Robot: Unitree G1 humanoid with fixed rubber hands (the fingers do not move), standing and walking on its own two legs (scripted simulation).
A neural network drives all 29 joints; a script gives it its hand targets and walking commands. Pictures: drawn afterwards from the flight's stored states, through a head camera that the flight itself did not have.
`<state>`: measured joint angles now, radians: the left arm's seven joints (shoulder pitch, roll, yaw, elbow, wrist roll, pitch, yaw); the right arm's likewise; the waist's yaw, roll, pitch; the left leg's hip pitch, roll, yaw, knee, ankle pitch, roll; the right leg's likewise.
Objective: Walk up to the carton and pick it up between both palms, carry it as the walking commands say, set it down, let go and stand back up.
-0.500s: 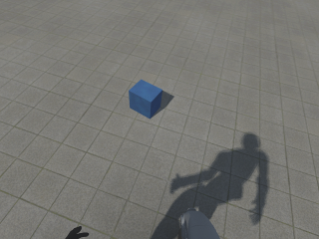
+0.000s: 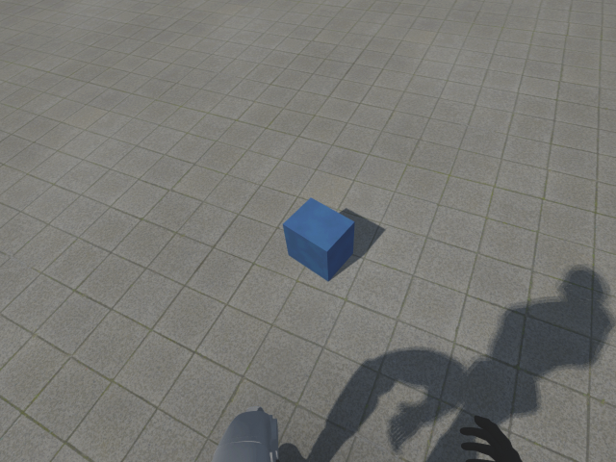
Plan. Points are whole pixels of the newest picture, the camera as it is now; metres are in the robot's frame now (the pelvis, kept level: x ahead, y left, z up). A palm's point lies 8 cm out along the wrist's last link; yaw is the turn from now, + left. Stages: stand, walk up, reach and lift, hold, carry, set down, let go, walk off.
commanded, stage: walk up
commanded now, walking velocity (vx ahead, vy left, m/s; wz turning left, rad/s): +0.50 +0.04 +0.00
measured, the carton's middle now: (319, 239) +0.93 +0.05 -0.68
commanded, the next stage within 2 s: none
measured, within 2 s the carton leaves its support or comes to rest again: neither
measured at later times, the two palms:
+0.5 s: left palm (163, 357) +0.29 +0.29 -0.16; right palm (479, 432) +0.17 -0.20 -0.11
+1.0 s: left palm (214, 322) +0.33 +0.20 -0.12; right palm (484, 298) +0.40 -0.28 -0.16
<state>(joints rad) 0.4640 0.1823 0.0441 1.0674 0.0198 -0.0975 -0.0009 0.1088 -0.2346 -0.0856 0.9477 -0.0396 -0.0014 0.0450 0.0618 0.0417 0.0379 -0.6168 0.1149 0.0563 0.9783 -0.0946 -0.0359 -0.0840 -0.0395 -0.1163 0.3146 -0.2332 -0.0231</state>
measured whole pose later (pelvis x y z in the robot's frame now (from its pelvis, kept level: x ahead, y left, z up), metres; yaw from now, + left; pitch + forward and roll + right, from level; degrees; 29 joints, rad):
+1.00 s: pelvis +0.36 -0.04 +0.00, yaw +0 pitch +0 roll +2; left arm 0.34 0.16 0.04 1.07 0.02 -0.07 0.01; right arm 0.22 -0.22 -0.08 1.04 -0.03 0.01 0.00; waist 0.02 0.05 0.04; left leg -0.48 0.09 0.05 1.00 -0.29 -0.05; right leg -0.17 -0.06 -0.13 0.36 -0.19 -0.03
